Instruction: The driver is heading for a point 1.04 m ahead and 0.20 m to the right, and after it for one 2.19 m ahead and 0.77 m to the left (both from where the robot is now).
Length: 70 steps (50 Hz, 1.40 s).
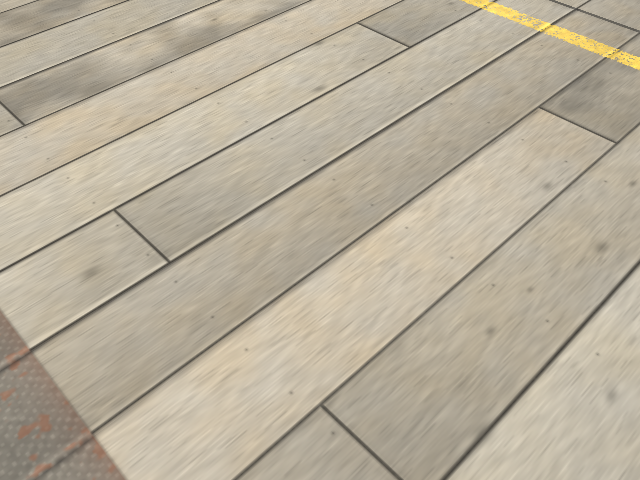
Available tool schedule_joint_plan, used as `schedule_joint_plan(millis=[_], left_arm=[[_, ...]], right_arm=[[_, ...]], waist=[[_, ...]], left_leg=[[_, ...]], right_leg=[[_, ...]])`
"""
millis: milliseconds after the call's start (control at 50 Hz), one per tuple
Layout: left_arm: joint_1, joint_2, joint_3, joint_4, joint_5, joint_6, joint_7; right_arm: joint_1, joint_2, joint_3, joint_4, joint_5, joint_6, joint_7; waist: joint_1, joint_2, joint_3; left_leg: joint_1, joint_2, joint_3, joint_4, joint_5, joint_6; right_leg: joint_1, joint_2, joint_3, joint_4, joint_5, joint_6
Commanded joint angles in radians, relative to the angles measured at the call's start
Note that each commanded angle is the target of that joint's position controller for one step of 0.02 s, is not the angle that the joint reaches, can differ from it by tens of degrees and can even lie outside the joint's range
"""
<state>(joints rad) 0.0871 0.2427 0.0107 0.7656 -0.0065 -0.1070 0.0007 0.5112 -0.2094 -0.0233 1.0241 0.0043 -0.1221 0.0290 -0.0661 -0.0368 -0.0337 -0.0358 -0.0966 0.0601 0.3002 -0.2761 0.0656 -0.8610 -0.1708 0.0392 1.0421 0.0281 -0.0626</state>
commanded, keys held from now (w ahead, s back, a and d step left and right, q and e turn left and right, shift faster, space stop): w+e+shift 0.50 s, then w+shift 0.14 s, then w+q+shift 0.24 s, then q+shift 0.12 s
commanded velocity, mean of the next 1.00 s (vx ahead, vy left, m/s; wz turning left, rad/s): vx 0.97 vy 0.00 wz -0.30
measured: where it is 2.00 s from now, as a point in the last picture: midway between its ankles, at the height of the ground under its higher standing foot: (392, 251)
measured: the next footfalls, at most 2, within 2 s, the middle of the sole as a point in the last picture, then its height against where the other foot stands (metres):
right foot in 0.22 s outside the picture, level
left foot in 0.66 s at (336, 347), level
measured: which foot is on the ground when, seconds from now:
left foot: down 0.00-0.20, up 0.22-0.64, down 0.66-1.00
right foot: up 0.00-0.20, down 0.22-0.68, up 0.70-1.00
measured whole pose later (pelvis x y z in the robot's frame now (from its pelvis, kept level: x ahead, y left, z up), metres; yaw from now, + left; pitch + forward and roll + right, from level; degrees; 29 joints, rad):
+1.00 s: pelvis +0.89 -0.19 +0.00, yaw -17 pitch +0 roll +1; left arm -0.07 0.24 0.00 0.59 0.02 -0.16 -0.03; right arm 0.61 -0.23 -0.06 0.84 0.04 -0.06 -0.01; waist -0.16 -0.02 0.03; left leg -0.01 -0.10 -0.22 0.37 -0.34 0.04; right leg -0.59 -0.01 0.14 0.58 0.02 0.00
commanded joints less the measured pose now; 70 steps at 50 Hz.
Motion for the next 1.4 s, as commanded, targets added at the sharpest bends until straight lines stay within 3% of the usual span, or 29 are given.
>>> schedule_joint_plan(millis=[20,100,140,200,220,240,260,280,320,380,440,500,600,660,680,700,720,760,840,920,1000,1040,1060,1080,1100,1160,1200,1300,1400], left_arm=[[-0.082,0.026,-0.002,-0.061,-0.007,-0.019,-0.015],[-0.219,0.031,-0.001,-0.114,-0.036,-0.026,-0.057],[-0.208,0.058,0.015,-0.139,-0.042,-0.031,-0.076],[0.165,0.178,0.074,-0.071,-0.045,-0.007,-0.076],[0.403,0.240,0.101,-0.010,-0.037,0.011,-0.064],[0.442,0.326,0.122,0.010,-0.022,0.009,-0.063],[0.470,0.231,0.112,0.011,-0.013,0.009,-0.050],[0.437,0.183,0.098,0.013,0.007,0.002,-0.041],[0.310,0.123,0.077,-0.017,0.013,-0.012,-0.057],[0.222,0.096,0.065,-0.041,-0.011,-0.004,-0.044],[0.248,0.117,0.068,-0.048,-0.022,-0.003,-0.011],[0.296,0.141,0.079,-0.040,-0.025,0.005,0.002],[0.393,0.110,0.078,0.019,-0.035,0.014,0.013],[0.294,0.156,0.080,-0.012,0.028,0.036,-0.002],[0.342,0.073,0.056,-0.034,0.047,0.025,-0.006],[0.505,-0.004,0.022,-0.018,-0.039,0.006,-0.015],[0.415,0.074,0.024,-0.011,-0.057,-0.002,-0.011],[0.075,0.091,0.019,-0.104,-0.004,-0.032,-0.017],[0.073,0.049,0.014,-0.138,0.019,-0.048,-0.020],[-0.102,0.031,-0.008,-0.207,0.031,-0.065,-0.032],[-0.130,0.110,0.039,-0.231,0.018,-0.049,-0.015],[-0.043,0.141,0.063,-0.225,0.029,-0.046,0.002],[0.139,0.176,0.076,-0.199,0.042,-0.043,0.012],[0.248,0.226,0.079,-0.193,0.054,-0.021,0.018],[0.255,0.234,0.083,-0.182,0.023,0.003,-0.001],[0.058,0.087,0.049,-0.201,0.021,0.041,0.010],[-0.025,0.100,0.060,-0.175,0.029,0.041,0.010],[-0.109,0.166,0.092,-0.126,0.009,0.036,0.019],[-0.079,0.215,0.112,-0.085,-0.033,0.041,0.004]], right_arm=[[-0.073,-0.138,-0.012,-0.089,0.012,-0.032,-0.023],[0.011,-0.166,-0.013,-0.065,0.000,-0.007,-0.033],[-0.010,-0.197,-0.017,-0.081,-0.025,0.010,-0.034],[-0.092,-0.245,-0.031,-0.127,-0.068,0.047,-0.048],[-0.145,-0.247,-0.030,-0.165,-0.061,0.046,-0.056],[0.019,-0.023,0.029,-0.205,-0.050,0.009,-0.015],[-0.086,-0.127,0.017,-0.231,0.000,-0.052,-0.004],[-0.219,-0.184,0.002,-0.290,0.035,-0.080,-0.005],[-0.340,-0.145,0.009,-0.337,0.005,-0.097,-0.019],[-0.272,-0.135,-0.004,-0.344,-0.017,-0.055,-0.020],[-0.439,-0.124,0.003,-0.423,-0.035,-0.043,-0.030],[-0.578,-0.084,0.009,-0.486,-0.025,-0.044,-0.030],[-0.629,-0.164,-0.033,-0.526,0.018,-0.048,-0.031],[-0.225,-0.251,-0.083,-0.464,0.033,-0.045,-0.040],[-0.002,-0.315,-0.091,-0.419,0.017,-0.032,-0.041],[0.059,-0.331,-0.099,-0.335,0.008,-0.030,-0.016],[0.037,-0.207,-0.075,-0.340,0.015,-0.022,-0.015],[-0.043,-0.168,-0.061,-0.338,-0.008,-0.005,-0.004],[-0.107,-0.115,-0.043,-0.316,0.013,0.001,0.002],[-0.138,-0.193,-0.067,-0.321,0.029,0.019,-0.034],[-0.031,-0.204,-0.079,-0.294,0.045,0.056,-0.048],[-0.059,-0.190,-0.082,-0.311,0.050,0.066,-0.052],[-0.105,-0.160,-0.073,-0.349,0.038,0.068,-0.051],[0.068,-0.029,-0.040,-0.350,0.018,0.074,-0.052],[0.194,-0.099,-0.027,-0.352,0.038,0.082,-0.050],[-0.038,-0.197,-0.072,-0.375,0.022,0.128,-0.074],[-0.052,-0.139,-0.070,-0.397,0.019,0.152,-0.068],[-0.160,-0.116,-0.063,-0.429,0.014,0.157,-0.034],[-0.262,-0.195,-0.091,-0.474,0.017,0.183,0.007]], waist=[[0.036,0.028,0.168],[-0.014,0.038,0.215],[0.021,0.093,0.161],[0.230,0.231,-0.090],[0.333,0.157,-0.189],[0.162,-0.261,-0.308],[0.223,-0.214,-0.402],[0.215,-0.157,-0.221],[0.115,0.121,-0.056],[0.007,0.089,0.043],[0.039,0.059,0.143],[0.114,-0.001,0.138],[0.156,-0.068,0.113],[-0.078,-0.120,-0.157],[-0.101,0.086,-0.340],[-0.016,0.599,-0.428],[-0.053,0.422,-0.252],[-0.059,0.018,0.008],[0.073,0.077,0.050],[0.058,0.075,0.133],[0.043,0.131,0.082],[0.114,0.127,0.008],[0.199,0.096,-0.132],[0.132,-0.187,-0.337],[0.099,-0.338,-0.494],[0.077,-0.059,-0.136],[0.015,-0.093,-0.038],[0.007,-0.075,-0.075],[0.029,-0.063,-0.048]], left_leg=[[-0.245,0.227,-0.107,-0.259,0.169,0.134],[0.069,0.288,-0.005,-0.255,0.316,0.084],[0.196,0.310,0.043,-0.139,0.763,0.053],[0.235,0.325,0.086,0.388,1.406,0.026],[-0.041,0.288,0.081,0.734,1.242,-0.001],[-0.609,0.076,-0.027,1.185,0.098,-0.072],[-0.733,0.021,-0.203,1.275,-0.132,-0.022],[-0.820,0.085,-0.231,1.234,-0.078,0.027],[-0.726,0.134,-0.219,1.078,-0.022,0.040],[-0.619,0.184,-0.203,0.908,-0.024,-0.023],[-0.557,0.168,-0.128,0.635,0.142,-0.088],[-0.346,0.098,-0.090,0.344,0.430,-0.106],[-0.377,0.106,-0.129,0.162,0.433,-0.087],[0.003,0.129,-0.100,0.257,0.226,0.028],[0.365,0.286,-0.357,0.326,0.059,0.134],[0.575,0.488,-0.973,0.036,-0.361,0.301],[0.496,0.443,-1.047,-0.045,-0.546,0.257],[0.180,0.327,-0.757,-0.049,-0.184,0.204],[-0.048,0.219,-0.579,-0.094,0.046,0.220],[-0.367,0.165,-0.446,-0.113,0.276,0.176],[-0.329,0.129,-0.480,0.020,0.302,0.067],[-0.293,0.071,-0.449,0.254,0.442,-0.013],[-0.400,0.038,-0.410,0.529,0.342,-0.059],[-0.588,-0.057,-0.300,0.892,-0.447,-0.105],[-0.659,0.034,-0.253,1.113,-0.457,-0.115],[-0.727,0.146,-0.133,1.143,-0.243,-0.158],[-0.626,0.201,-0.123,1.019,-0.210,-0.154],[-0.428,0.208,-0.077,0.612,0.091,-0.106],[-0.323,0.162,-0.012,0.382,0.133,-0.036]], right_leg=[[0.162,0.026,-0.059,-0.259,0.238,0.010],[0.108,0.092,-0.078,-0.483,0.228,-0.028],[0.165,0.164,-0.137,-0.492,0.130,-0.062],[0.559,0.268,-0.186,-0.403,-0.067,-0.133],[0.923,0.208,-0.042,-0.410,-0.127,-0.166],[1.377,-0.052,0.546,-0.482,-0.544,-0.395],[1.435,-0.104,0.894,-0.756,-0.742,-0.397],[1.333,-0.076,0.803,-0.792,-0.657,-0.313],[0.968,0.002,0.611,-0.809,-0.381,-0.278],[0.693,0.106,0.442,-0.850,-0.269,-0.271],[0.462,0.157,0.350,-0.882,-0.168,-0.262],[0.332,0.212,0.299,-0.855,-0.178,-0.185],[0.695,0.112,0.371,-0.726,-0.080,-0.142],[0.766,0.112,0.298,-0.263,0.499,-0.088],[0.517,0.196,0.225,0.128,0.251,-0.058],[0.176,0.320,0.158,0.437,-0.488,-0.001],[0.033,0.220,0.162,0.458,-0.470,-0.038],[0.033,0.171,0.094,0.357,-0.404,-0.053],[0.172,0.113,0.086,0.022,-0.379,-0.005],[0.446,0.174,0.003,-0.365,-0.086,0.058],[0.671,0.245,0.040,-0.539,0.090,0.077],[0.792,0.211,0.043,-0.607,0.140,0.050],[1.026,0.080,0.123,-0.554,0.248,-0.003],[1.282,-0.275,0.421,-0.454,0.677,-0.140],[1.318,-0.398,0.680,-0.501,0.474,-0.237],[0.919,-0.190,0.303,-0.627,0.374,-0.171],[0.697,-0.146,0.157,-0.708,0.324,-0.154],[0.621,-0.130,-0.061,-0.753,0.253,-0.133],[0.677,-0.159,-0.151,-0.657,0.086,-0.063]])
